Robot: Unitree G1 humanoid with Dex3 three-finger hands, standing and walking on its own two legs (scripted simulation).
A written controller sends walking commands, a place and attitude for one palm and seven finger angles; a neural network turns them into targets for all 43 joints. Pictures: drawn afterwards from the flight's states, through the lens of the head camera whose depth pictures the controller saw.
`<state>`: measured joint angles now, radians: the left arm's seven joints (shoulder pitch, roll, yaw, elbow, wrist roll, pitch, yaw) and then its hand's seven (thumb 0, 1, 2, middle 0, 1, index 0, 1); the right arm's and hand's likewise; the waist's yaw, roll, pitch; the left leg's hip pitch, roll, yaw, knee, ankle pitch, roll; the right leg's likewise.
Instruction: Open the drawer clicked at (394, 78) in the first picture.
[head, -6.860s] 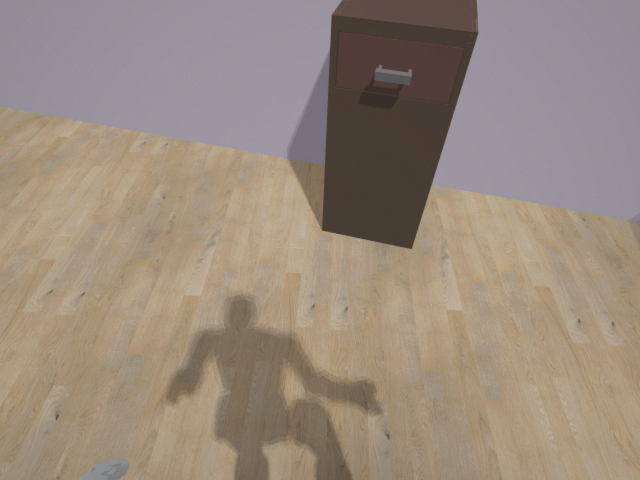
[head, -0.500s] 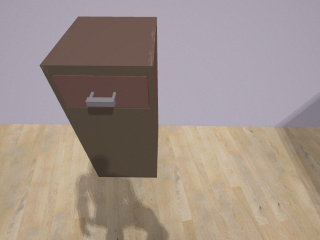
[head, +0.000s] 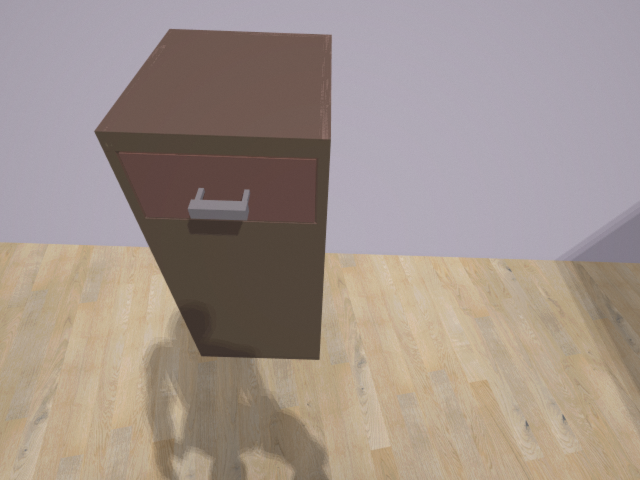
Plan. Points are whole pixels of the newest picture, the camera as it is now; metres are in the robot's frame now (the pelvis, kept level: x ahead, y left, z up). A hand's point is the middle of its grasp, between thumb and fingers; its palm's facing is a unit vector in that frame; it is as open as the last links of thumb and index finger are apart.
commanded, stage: come to a stop and stand still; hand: left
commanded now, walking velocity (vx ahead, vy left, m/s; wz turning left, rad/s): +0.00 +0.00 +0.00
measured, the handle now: (221, 201) +0.58 +0.22 -0.03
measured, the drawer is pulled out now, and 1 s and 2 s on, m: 0.00 0.00 0.00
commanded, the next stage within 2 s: look again from close up in 0.34 s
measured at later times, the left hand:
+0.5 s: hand out of the picture +0.01 +0.18 -0.18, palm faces +0.02 -0.98 -0.19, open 7.4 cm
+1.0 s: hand out of the picture -0.01 +0.22 -0.18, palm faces +0.03 -0.98 -0.19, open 7.4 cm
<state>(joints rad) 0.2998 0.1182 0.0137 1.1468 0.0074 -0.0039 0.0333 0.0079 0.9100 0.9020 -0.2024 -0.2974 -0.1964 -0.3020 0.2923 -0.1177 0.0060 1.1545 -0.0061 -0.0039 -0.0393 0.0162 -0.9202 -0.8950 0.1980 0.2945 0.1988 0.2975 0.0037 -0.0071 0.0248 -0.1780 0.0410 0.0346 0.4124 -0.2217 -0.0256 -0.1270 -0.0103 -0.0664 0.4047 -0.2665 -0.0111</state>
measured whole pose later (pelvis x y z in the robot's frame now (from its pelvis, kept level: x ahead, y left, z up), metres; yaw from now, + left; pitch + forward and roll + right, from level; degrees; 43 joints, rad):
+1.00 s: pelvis -0.03 +0.04 -0.01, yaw +0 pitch -3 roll -1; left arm 0.31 0.19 0.00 1.00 0.02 0.02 0.03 0.01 0.91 0.90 -0.20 -0.30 -0.20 -0.30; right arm 0.25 -0.17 0.00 1.00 -0.01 0.01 -0.01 0.01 -0.91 -0.90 0.20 0.29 0.20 0.30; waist 0.00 -0.02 0.00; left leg -0.24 0.01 0.04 0.53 -0.24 0.03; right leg -0.17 -0.04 -0.06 0.48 -0.26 0.03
